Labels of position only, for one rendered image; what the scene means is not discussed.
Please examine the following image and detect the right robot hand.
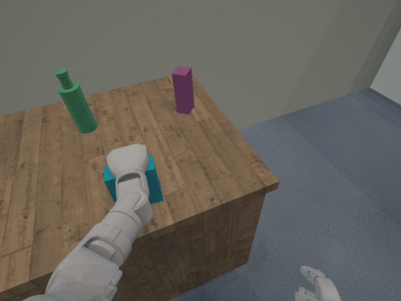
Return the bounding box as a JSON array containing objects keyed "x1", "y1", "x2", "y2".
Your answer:
[{"x1": 295, "y1": 266, "x2": 341, "y2": 301}]

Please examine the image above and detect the sponge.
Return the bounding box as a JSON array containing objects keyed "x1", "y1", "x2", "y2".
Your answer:
[{"x1": 104, "y1": 155, "x2": 164, "y2": 204}]

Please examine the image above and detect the left robot hand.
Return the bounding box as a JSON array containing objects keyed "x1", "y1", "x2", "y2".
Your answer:
[{"x1": 107, "y1": 144, "x2": 149, "y2": 178}]

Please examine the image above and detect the left robot upper arm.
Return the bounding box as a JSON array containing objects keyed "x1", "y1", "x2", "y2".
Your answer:
[{"x1": 22, "y1": 247, "x2": 123, "y2": 301}]

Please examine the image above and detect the robot left forearm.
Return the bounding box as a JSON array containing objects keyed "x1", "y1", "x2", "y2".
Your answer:
[{"x1": 45, "y1": 170, "x2": 153, "y2": 294}]

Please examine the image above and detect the table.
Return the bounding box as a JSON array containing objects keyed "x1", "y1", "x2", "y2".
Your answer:
[{"x1": 0, "y1": 74, "x2": 279, "y2": 301}]

